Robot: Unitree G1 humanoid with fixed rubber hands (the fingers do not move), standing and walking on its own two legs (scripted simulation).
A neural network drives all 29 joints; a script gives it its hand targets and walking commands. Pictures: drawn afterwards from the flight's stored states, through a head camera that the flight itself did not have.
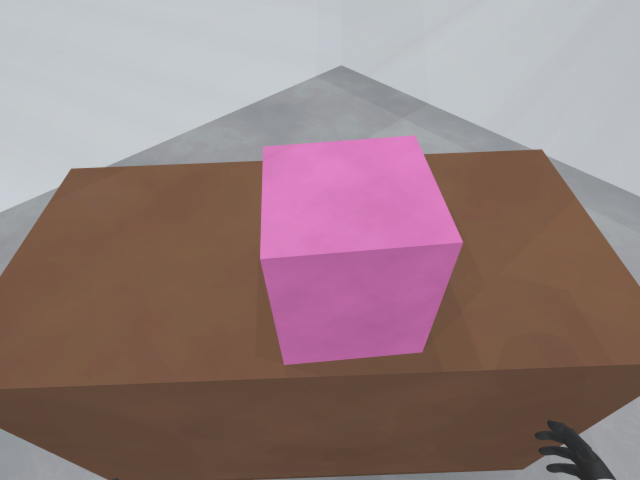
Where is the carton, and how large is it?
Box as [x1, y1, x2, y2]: [260, 135, 462, 364]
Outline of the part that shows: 414,135 263,146 260,260 284,364 422,351 462,241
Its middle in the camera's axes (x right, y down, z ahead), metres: +0.04 +0.02 +0.55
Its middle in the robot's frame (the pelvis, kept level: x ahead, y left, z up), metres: +0.41 -0.01 +0.05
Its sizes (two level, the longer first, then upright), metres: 0.210 0.200 0.250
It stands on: a pedestal, 0.69 m high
